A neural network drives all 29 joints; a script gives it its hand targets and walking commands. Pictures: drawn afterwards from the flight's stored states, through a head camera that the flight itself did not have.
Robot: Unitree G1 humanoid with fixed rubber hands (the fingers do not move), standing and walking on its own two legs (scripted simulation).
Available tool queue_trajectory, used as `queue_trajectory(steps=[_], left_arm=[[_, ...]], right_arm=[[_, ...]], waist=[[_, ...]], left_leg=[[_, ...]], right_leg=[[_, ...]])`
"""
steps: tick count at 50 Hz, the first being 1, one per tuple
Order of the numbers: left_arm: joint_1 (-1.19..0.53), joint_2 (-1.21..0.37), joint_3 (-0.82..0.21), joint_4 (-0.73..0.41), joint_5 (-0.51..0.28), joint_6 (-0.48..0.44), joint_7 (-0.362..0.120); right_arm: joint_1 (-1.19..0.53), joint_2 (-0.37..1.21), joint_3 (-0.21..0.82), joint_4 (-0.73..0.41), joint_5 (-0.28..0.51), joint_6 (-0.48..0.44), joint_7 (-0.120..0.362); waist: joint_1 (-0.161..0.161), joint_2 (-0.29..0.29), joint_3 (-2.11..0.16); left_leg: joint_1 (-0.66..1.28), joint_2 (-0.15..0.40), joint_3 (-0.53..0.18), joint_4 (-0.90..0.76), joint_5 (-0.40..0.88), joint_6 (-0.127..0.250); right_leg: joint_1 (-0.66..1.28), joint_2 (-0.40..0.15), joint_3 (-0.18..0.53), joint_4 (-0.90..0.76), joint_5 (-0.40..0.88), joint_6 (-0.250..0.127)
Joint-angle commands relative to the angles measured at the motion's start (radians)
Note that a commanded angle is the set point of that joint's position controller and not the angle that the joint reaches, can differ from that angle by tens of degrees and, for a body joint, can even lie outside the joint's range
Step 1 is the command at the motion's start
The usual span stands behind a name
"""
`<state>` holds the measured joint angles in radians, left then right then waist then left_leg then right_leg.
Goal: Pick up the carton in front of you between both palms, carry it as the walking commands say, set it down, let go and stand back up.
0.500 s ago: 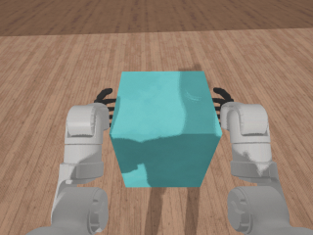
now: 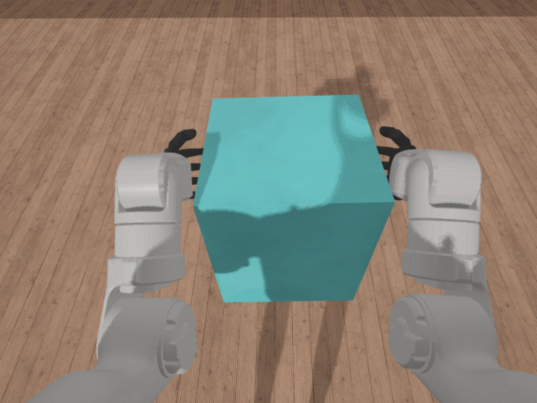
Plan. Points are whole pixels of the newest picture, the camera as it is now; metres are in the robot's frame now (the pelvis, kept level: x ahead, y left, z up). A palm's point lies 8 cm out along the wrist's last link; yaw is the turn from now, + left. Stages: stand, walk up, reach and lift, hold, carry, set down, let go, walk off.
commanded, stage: carry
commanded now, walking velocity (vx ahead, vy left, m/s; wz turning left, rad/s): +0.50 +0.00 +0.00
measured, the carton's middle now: (286, 205) +0.38 +0.01 +0.08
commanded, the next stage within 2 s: none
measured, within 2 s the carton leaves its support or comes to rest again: neither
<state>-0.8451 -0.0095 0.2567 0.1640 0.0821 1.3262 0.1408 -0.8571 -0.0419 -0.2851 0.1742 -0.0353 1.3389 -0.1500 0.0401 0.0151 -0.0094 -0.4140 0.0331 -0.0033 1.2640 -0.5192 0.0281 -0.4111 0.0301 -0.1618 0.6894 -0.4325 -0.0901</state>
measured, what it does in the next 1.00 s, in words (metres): climbs: left foot, then right foot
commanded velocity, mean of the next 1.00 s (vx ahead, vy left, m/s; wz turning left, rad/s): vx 0.50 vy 0.00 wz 0.00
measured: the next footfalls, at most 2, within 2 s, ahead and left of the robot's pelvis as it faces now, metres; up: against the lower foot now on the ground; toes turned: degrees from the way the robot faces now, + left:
left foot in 0.28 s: +0.41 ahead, +0.07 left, +0.03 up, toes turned +3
right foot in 0.74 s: +0.71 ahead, -0.12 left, +0.05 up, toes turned -8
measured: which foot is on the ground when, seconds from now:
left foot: up 0.00-0.26, down 0.28-0.76, up 0.78-1.00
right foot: down 0.00-0.30, up 0.32-0.72, down 0.74-1.00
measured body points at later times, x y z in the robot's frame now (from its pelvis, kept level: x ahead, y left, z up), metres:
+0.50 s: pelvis +0.34 +0.02 +0.05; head +0.41 +0.01 +0.49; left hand +0.76 +0.10 +0.18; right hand +0.71 -0.20 +0.18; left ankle +0.36 +0.06 -0.69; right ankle +0.33 -0.11 -0.59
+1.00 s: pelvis +0.67 -0.06 +0.08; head +0.71 -0.06 +0.52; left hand +1.05 +0.12 +0.22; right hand +1.07 -0.18 +0.22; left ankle +0.72 +0.08 -0.57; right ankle +0.67 -0.11 -0.66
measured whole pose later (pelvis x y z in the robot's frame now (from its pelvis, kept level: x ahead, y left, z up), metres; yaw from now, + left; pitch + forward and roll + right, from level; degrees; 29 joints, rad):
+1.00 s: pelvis +0.67 -0.06 +0.08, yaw -1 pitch +5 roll +1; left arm -0.82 0.00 0.26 0.07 0.03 1.30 0.15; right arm -0.85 0.00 -0.30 0.07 -0.09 1.33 -0.12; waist 0.09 0.00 0.02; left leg -0.74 0.05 0.02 1.17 -0.35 0.04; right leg -0.32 0.02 -0.13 0.48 -0.33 -0.09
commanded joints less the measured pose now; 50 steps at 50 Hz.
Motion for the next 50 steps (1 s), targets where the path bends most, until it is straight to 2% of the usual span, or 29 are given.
queue_trajectory(steps=[1, 3, 5, 8, 10, 11, 12, 13, 14, 15, 16, 17, 18, 19, 20, 22, 27, 32, 34, 35, 36, 37, 38, 39, 40, 41, 42, 44, 50], left_arm=[[-0.891, -1.109, -0.601, -0.228, -0.518, -0.018, -0.226], [-0.903, -1.127, -0.626, -0.278, -0.55, -0.022, -0.234], [-0.892, -1.119, -0.64, -0.302, -0.566, -0.021, -0.243], [-0.863, -1.082, -0.648, -0.295, -0.569, -0.017, -0.253], [-0.817, -1.059, -0.642, -0.25, -0.552, -0.013, -0.26], [-0.798, -1.051, -0.639, -0.224, -0.543, -0.013, -0.264], [-0.773, -1.047, -0.631, -0.201, -0.532, -0.013, -0.267], [-0.768, -1.043, -0.629, -0.184, -0.521, -0.013, -0.27], [-0.776, -1.041, -0.629, -0.17, -0.508, -0.016, -0.273], [-0.76, -1.056, -0.629, -0.144, -0.496, -0.016, -0.276], [-0.744, -1.044, -0.621, -0.138, -0.486, -0.012, -0.273], [-0.741, -1.035, -0.605, -0.135, -0.462, -0.015, -0.262], [-0.735, -1.026, -0.589, -0.161, -0.433, -0.018, -0.249], [-0.733, -1.009, -0.57, -0.174, -0.4, -0.022, -0.236], [-0.704, -0.997, -0.549, -0.176, -0.37, -0.026, -0.223], [-0.658, -0.981, -0.529, -0.178, -0.322, -0.035, -0.201], [-0.619, -0.924, -0.542, -0.175, -0.268, -0.045, -0.172], [-0.627, -0.911, -0.572, -0.129, -0.297, -0.016, -0.18], [-0.635, -0.923, -0.578, -0.102, -0.321, -0.002, -0.189], [-0.643, -0.934, -0.577, -0.085, -0.337, 0.003, -0.195], [-0.647, -0.949, -0.573, -0.065, -0.351, 0.005, -0.203], [-0.644, -0.962, -0.568, -0.046, -0.373, 0.003, -0.212], [-0.664, -0.957, -0.563, -0.036, -0.385, -0.003, -0.219], [-0.665, -0.997, -0.567, -0.021, -0.411, -0.009, -0.228], [-0.707, -1.041, -0.577, -0.06, -0.447, -0.011, -0.239], [-0.758, -1.093, -0.598, -0.102, -0.489, -0.017, -0.249], [-0.819, -1.127, -0.619, -0.15, -0.523, -0.024, -0.256], [-0.882, -1.157, -0.632, -0.206, -0.565, -0.032, -0.262], [-0.83, -1.102, -0.629, -0.251, -0.556, -0.027, -0.258]], right_arm=[[-0.747, 1.126, 0.548, -0.101, 0.377, -0.023, 0.225], [-0.71, 1.097, 0.548, -0.131, 0.341, -0.032, 0.205], [-0.68, 1.058, 0.549, -0.156, 0.306, -0.04, 0.187], [-0.652, 0.998, 0.553, -0.169, 0.259, -0.041, 0.168], [-0.619, 0.975, 0.561, -0.147, 0.241, -0.037, 0.165], [-0.612, 0.97, 0.569, -0.136, 0.24, -0.036, 0.167], [-0.617, 0.968, 0.576, -0.129, 0.242, -0.035, 0.172], [-0.611, 0.977, 0.583, -0.12, 0.251, -0.037, 0.18], [-0.621, 0.987, 0.593, -0.131, 0.27, -0.04, 0.19], [-0.635, 0.993, 0.603, -0.13, 0.292, -0.043, 0.201], [-0.632, 1.009, 0.618, -0.11, 0.312, -0.047, 0.212], [-0.665, 1.065, 0.64, -0.139, 0.354, -0.041, 0.226], [-0.699, 1.115, 0.663, -0.173, 0.402, -0.042, 0.242], [-0.754, 1.151, 0.684, -0.219, 0.444, -0.044, 0.255], [-0.808, 1.181, 0.703, -0.257, 0.482, -0.046, 0.265], [-0.856, 1.204, 0.719, -0.296, 0.534, -0.051, 0.277], [-0.838, 1.152, 0.709, -0.297, 0.538, -0.054, 0.284], [-0.743, 1.08, 0.663, -0.182, 0.478, -0.031, 0.283], [-0.716, 1.062, 0.638, -0.13, 0.449, -0.022, 0.281], [-0.701, 1.057, 0.624, -0.105, 0.437, -0.018, 0.28], [-0.691, 1.056, 0.614, -0.082, 0.425, -0.015, 0.279], [-0.7, 1.048, 0.604, -0.066, 0.413, -0.014, 0.278], [-0.698, 1.07, 0.595, -0.051, 0.404, -0.01, 0.278], [-0.712, 1.067, 0.577, -0.053, 0.389, -0.011, 0.275], [-0.732, 1.094, 0.567, -0.055, 0.383, -0.017, 0.266], [-0.735, 1.087, 0.556, -0.074, 0.367, -0.023, 0.255], [-0.737, 1.094, 0.553, -0.088, 0.356, -0.029, 0.243], [-0.722, 1.087, 0.538, -0.114, 0.33, -0.038, 0.22], [-0.682, 1.043, 0.576, -0.165, 0.303, -0.044, 0.183]], waist=[[0.033, -0.029, -0.458], [0.029, -0.091, -0.472], [0.039, -0.089, -0.456], [0.051, -0.088, -0.403], [0.05, -0.128, -0.395], [0.029, -0.153, -0.412], [-0.015, -0.197, -0.457], [-0.102, -0.201, -0.547], [-0.167, -0.132, -0.609], [-0.169, 0.063, -0.667], [-0.153, 0.281, -0.725], [-0.13, 0.189, -0.672], [-0.136, 0.103, -0.592], [-0.123, 0.014, -0.551], [-0.11, 0.007, -0.536], [-0.104, 0.024, -0.535], [-0.12, 0.069, -0.492], [-0.12, 0.11, -0.4], [-0.094, 0.138, -0.386], [-0.059, 0.157, -0.415], [-0.001, 0.146, -0.49], [0.05, 0.094, -0.578], [0.032, -0.164, -0.664], [0.052, -0.297, -0.621], [0.028, -0.226, -0.563], [0.037, -0.106, -0.535], [0.021, -0.039, -0.508], [0.008, -0.06, -0.509], [0.034, -0.105, -0.479]], left_leg=[[-0.48, 0.033, -0.025, 0.133, 0.065, 0.03], [-0.472, 0.025, 0.011, 0.084, 0.089, 0.03], [-0.494, 0.014, 0.056, -0.01, 0.105, 0.023], [-0.41, -0.018, 0.121, -0.326, 0.22, 0.014], [-0.257, -0.076, 0.2, -0.541, 0.331, 0.033], [-0.128, -0.124, 0.245, -0.608, 0.36, 0.051], [0.028, -0.161, 0.277, -0.633, 0.37, 0.062], [0.276, -0.163, 0.291, -0.729, 0.43, 0.071], [0.521, -0.094, 0.2, -0.728, 0.41, 0.078], [0.727, 0.156, -0.252, -0.75, 0.336, 0.172], [0.843, 0.304, -0.669, -0.857, 0.491, 0.329], [0.827, 0.303, -0.598, -0.831, 0.53, 0.324], [0.749, 0.268, -0.494, -0.808, 0.638, 0.288], [0.689, 0.241, -0.413, -0.806, 0.651, 0.238], [0.64, 0.224, -0.368, -0.82, 0.635, 0.214], [0.603, 0.212, -0.326, -0.85, 0.597, 0.194], [0.621, 0.206, -0.201, -0.876, 0.708, 0.219], [0.554, 0.148, -0.044, -0.898, 0.828, 0.168], [0.532, 0.138, 0.018, -0.843, 1.013, 0.133], [0.519, 0.136, 0.061, -0.747, 1.155, 0.108], [0.449, 0.119, 0.122, -0.578, 1.156, 0.067], [0.278, 0.095, 0.123, -0.394, 0.91, 0.039], [-0.023, -0.02, 0.096, -0.12, 0.463, 0.0], [-0.272, -0.144, 0.007, 0.09, 0.028, -0.002], [-0.361, -0.071, -0.055, 0.197, 0.04, 0.024], [-0.369, -0.043, -0.053, 0.187, 0.08, 0.03], [-0.363, -0.015, -0.047, 0.131, 0.116, 0.032], [-0.327, 0.01, -0.034, 0.042, 0.151, 0.032], [-0.448, 0.039, 0.033, -0.15, 0.204, -0.007]], right_leg=[[0.671, -0.307, 0.51, -0.223, 0.538, -0.14], [0.664, -0.278, 0.447, -0.24, 0.525, -0.116], [0.66, -0.258, 0.388, -0.261, 0.586, -0.124], [0.595, -0.213, 0.281, -0.293, 0.728, -0.121], [0.563, -0.183, 0.188, -0.278, 0.904, -0.087], [0.532, -0.177, 0.149, -0.233, 1.093, -0.07], [0.493, -0.186, 0.116, -0.135, 1.248, -0.051], [0.433, -0.176, 0.056, 0.048, 1.237, -0.01], [0.28, -0.15, 0.057, 0.244, 1.006, 0.01], [0.013, -0.056, 0.113, 0.471, 0.407, 0.033], [-0.206, 0.106, 0.193, 0.747, -0.039, 0.053], [-0.294, 0.039, 0.254, 0.854, -0.032, 0.028], [-0.353, 0.013, 0.232, 0.836, -0.015, 0.027], [-0.366, -0.019, 0.221, 0.76, 0.012, 0.029], [-0.358, -0.04, 0.216, 0.686, 0.042, 0.028], [-0.335, -0.048, 0.192, 0.587, 0.059, 0.03], [-0.427, -0.071, 0.12, 0.368, 0.104, 0.052], [-0.289, -0.035, 0.012, 0.031, 0.273, 0.041], [-0.16, 0.005, -0.035, -0.072, 0.28, 0.014], [-0.046, 0.041, -0.07, -0.108, 0.269, -0.001], [0.184, 0.058, -0.093, -0.172, 0.29, -0.015], [0.455, -0.028, 0.034, -0.161, 0.204, -0.023], [0.681, -0.323, 0.567, -0.223, 0.121, -0.149], [0.736, -0.374, 0.852, -0.344, 0.24, -0.25], [0.715, -0.37, 0.746, -0.302, 0.328, -0.236], [0.65, -0.344, 0.643, -0.27, 0.434, -0.202], [0.582, -0.322, 0.558, -0.27, 0.444, -0.156], [0.513, -0.292, 0.47, -0.298, 0.363, -0.113], [0.567, -0.288, 0.357, -0.334, 0.438, -0.156]])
